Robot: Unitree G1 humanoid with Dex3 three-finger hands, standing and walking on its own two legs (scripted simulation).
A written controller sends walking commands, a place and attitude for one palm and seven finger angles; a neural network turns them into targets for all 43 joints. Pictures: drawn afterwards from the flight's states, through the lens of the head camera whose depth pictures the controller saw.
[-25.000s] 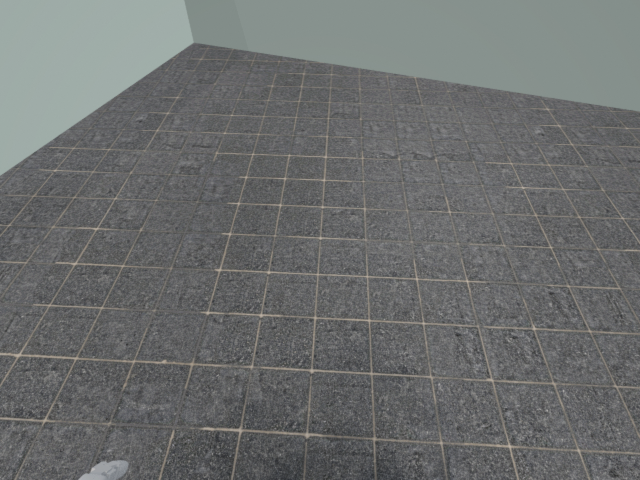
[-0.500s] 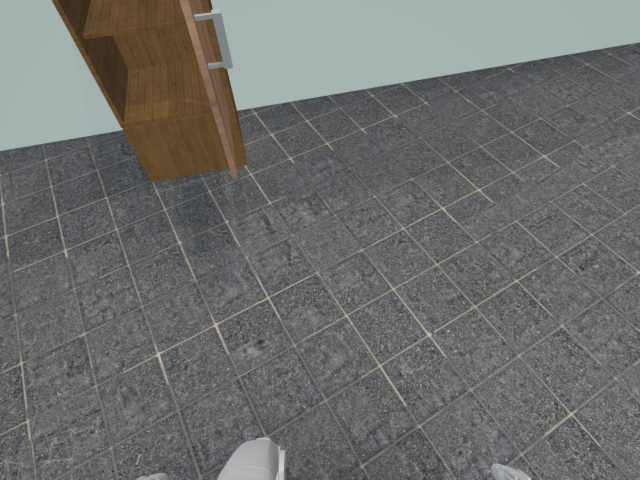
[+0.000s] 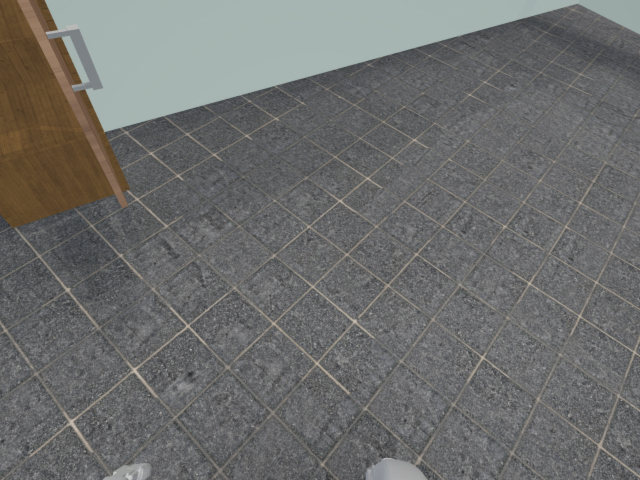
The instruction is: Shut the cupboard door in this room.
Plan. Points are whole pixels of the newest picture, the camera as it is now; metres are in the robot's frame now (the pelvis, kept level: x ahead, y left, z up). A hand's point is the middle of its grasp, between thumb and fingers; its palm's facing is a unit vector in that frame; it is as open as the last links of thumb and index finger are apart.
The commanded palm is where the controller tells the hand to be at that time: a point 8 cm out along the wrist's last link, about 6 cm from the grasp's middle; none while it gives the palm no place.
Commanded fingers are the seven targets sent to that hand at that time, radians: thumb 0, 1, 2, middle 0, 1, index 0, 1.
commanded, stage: walk around to get in front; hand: left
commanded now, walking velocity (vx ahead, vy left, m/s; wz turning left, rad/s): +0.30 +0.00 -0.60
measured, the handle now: (75, 60) +0.89 +0.60 -0.03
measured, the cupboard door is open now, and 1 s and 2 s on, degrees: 89 89 89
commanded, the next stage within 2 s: none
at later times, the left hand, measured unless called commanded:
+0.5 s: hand (242, 437) +0.19 +0.12 -0.17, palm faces -0.24 -0.95 -0.20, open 7.4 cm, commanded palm none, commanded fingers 0.00 0.90 0.90 -0.20 -0.30 -0.20 -0.30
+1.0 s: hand (321, 260) +0.51 +0.02 -0.16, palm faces -0.46 -0.87 -0.17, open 7.4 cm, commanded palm none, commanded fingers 0.00 0.90 0.90 -0.20 -0.30 -0.20 -0.30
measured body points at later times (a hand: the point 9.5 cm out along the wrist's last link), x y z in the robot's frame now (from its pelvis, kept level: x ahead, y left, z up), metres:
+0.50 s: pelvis +0.13 -0.06 -0.01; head +0.15 -0.07 +0.44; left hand +0.21 +0.17 -0.16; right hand +0.15 -0.33 -0.14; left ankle +0.25 +0.06 -0.70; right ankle +0.02 -0.16 -0.74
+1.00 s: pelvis +0.33 -0.09 +0.00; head +0.36 -0.10 +0.45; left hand +0.53 +0.07 -0.15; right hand +0.16 -0.26 -0.14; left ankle +0.31 +0.03 -0.74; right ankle +0.35 -0.27 -0.68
